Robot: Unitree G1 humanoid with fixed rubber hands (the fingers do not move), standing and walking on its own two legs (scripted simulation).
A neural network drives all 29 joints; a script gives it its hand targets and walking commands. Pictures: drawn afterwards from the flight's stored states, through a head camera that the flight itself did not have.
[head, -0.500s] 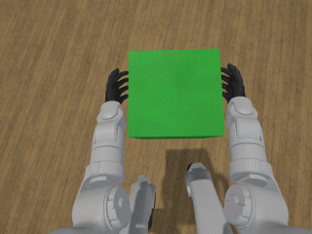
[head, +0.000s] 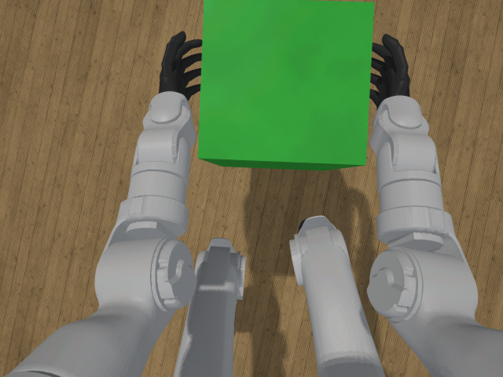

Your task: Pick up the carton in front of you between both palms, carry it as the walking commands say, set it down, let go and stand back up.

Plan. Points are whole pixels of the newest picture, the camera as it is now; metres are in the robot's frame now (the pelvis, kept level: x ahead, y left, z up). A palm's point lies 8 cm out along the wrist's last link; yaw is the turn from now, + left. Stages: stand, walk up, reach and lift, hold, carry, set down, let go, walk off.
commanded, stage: set down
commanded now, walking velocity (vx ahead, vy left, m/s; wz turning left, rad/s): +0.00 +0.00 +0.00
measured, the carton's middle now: (278, 105) +0.49 -0.08 -0.18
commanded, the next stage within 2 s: none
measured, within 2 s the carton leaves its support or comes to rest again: rests again in 1.20 s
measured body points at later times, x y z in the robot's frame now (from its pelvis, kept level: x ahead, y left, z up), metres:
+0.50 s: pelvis -0.01 +0.00 -0.09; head +0.35 -0.03 +0.17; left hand +0.55 +0.04 -0.26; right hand +0.48 -0.25 -0.26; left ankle +0.07 +0.13 -0.47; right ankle +0.13 -0.14 -0.47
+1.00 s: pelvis -0.01 +0.01 -0.11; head +0.36 -0.01 +0.15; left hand +0.55 +0.05 -0.29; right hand +0.48 -0.25 -0.29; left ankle +0.06 +0.13 -0.47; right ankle +0.13 -0.13 -0.47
